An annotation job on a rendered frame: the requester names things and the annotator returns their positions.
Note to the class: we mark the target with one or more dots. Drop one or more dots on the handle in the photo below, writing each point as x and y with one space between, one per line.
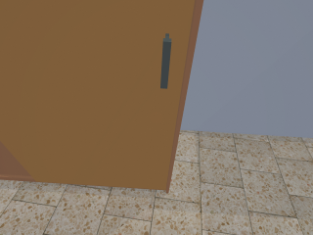
165 61

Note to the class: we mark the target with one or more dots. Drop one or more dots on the wardrobe door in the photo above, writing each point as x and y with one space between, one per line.
80 96
9 165

